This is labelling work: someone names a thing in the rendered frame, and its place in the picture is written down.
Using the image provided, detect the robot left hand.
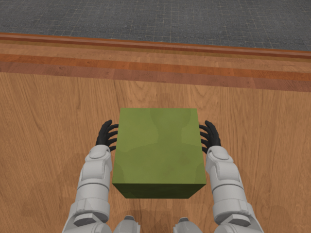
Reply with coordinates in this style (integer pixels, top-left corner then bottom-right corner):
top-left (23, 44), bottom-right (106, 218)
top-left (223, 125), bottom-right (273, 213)
top-left (96, 120), bottom-right (119, 152)

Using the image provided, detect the robot left thigh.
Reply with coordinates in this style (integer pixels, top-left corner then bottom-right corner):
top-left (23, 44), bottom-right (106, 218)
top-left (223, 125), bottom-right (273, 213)
top-left (113, 219), bottom-right (140, 233)

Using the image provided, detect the robot right hand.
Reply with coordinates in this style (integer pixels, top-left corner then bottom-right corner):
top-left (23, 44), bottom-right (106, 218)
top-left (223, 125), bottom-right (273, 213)
top-left (199, 120), bottom-right (221, 154)

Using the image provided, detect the robot right forearm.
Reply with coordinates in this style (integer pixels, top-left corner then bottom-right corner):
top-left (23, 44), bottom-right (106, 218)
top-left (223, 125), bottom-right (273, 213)
top-left (205, 146), bottom-right (264, 233)

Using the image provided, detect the robot right shin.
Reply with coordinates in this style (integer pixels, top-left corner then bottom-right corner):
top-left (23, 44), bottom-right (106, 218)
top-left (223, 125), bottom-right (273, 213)
top-left (178, 217), bottom-right (189, 223)

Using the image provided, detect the robot right upper arm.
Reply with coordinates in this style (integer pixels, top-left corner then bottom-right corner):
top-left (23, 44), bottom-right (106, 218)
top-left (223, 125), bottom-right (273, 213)
top-left (214, 223), bottom-right (262, 233)

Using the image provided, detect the robot left upper arm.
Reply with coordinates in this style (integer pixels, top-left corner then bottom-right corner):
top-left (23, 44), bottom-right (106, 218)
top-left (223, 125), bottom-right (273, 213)
top-left (64, 222), bottom-right (112, 233)

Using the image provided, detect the carton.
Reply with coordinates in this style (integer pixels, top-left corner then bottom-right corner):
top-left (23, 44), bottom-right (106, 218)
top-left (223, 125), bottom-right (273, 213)
top-left (112, 108), bottom-right (207, 199)

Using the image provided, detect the robot left forearm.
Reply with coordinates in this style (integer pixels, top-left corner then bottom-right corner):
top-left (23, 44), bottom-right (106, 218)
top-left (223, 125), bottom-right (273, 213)
top-left (62, 145), bottom-right (112, 233)

